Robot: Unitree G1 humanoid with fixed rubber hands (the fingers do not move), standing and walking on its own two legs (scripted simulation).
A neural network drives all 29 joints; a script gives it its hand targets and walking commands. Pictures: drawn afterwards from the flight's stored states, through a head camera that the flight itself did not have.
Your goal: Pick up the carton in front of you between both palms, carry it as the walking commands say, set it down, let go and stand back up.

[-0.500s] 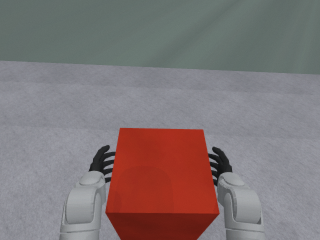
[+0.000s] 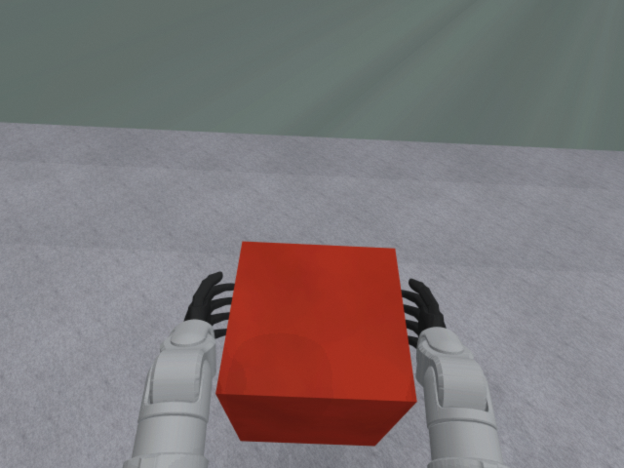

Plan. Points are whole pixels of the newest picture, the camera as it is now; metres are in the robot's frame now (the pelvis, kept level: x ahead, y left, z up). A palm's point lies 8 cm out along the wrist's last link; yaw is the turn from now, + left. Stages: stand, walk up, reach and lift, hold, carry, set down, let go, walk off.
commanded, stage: carry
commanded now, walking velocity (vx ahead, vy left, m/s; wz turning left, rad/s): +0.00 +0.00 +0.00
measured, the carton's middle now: (313, 350) +0.30 +0.00 -0.03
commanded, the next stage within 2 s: hold in 0.80 s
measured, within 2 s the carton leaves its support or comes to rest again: neither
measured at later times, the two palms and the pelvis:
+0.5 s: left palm (186, 351) +0.26 +0.16 +0.04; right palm (426, 358) +0.26 -0.14 +0.04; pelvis -0.03 +0.01 +0.00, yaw +0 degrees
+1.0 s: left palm (177, 373) +0.23 +0.16 +0.04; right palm (424, 364) +0.25 -0.13 +0.04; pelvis -0.04 +0.00 +0.01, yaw +3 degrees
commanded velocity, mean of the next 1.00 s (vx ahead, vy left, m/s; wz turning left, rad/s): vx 0.00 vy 0.00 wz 0.00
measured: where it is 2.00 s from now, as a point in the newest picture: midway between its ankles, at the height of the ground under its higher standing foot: outside the picture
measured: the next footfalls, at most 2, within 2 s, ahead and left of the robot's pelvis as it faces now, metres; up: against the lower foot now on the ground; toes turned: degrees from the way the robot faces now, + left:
none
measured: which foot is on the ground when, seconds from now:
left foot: down 0.00-1.00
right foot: down 0.00-1.00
